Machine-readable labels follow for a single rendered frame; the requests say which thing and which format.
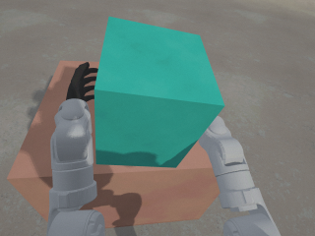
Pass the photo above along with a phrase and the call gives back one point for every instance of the robot right upper arm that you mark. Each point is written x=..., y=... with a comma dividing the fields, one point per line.
x=257, y=224

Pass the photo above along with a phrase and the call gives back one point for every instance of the robot left upper arm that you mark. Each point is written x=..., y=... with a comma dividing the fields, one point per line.
x=85, y=222

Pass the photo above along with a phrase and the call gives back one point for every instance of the robot left hand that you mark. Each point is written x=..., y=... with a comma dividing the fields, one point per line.
x=77, y=87

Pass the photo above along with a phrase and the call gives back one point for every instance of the carton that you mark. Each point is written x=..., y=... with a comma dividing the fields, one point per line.
x=155, y=95

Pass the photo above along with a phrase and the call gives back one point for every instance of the right robot forearm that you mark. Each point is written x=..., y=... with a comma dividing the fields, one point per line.
x=237, y=189

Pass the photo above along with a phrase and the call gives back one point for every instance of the left robot forearm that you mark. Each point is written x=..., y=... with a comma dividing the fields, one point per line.
x=72, y=159

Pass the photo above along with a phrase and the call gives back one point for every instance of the pedestal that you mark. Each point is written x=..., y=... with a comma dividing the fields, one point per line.
x=126, y=195

